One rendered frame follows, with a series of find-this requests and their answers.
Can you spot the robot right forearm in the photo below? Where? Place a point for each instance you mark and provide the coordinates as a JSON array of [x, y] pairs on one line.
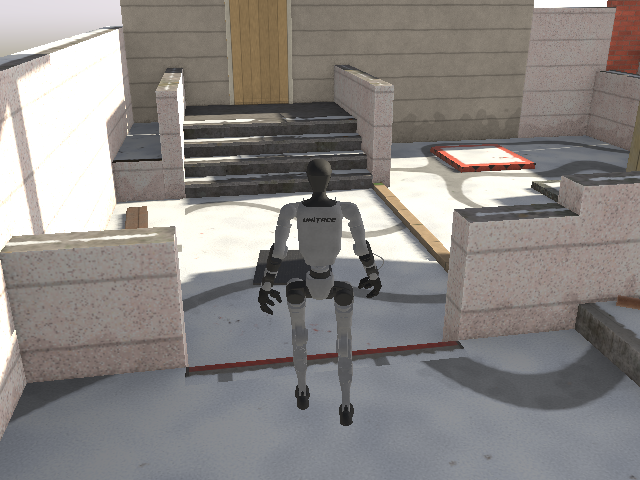
[[369, 264]]

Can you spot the right robot upper arm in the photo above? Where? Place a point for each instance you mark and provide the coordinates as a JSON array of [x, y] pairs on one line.
[[351, 212]]

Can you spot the right robot shin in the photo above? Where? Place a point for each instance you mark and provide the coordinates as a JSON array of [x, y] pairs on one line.
[[345, 373]]

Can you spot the robot left foot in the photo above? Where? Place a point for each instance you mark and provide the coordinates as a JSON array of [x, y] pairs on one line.
[[302, 401]]

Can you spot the right robot hand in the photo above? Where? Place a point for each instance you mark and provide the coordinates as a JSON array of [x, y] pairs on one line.
[[368, 284]]

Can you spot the left robot hand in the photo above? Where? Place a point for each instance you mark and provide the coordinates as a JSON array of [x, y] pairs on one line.
[[263, 299]]

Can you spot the robot left forearm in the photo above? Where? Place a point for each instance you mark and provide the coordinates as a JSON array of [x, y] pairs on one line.
[[271, 271]]

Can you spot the left robot upper arm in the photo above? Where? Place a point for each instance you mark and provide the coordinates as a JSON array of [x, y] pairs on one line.
[[287, 212]]

